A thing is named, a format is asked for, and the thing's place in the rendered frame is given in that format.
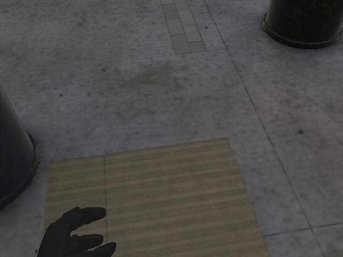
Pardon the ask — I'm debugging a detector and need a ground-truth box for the robot left hand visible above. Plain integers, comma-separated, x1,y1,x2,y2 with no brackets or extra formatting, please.
35,207,116,257

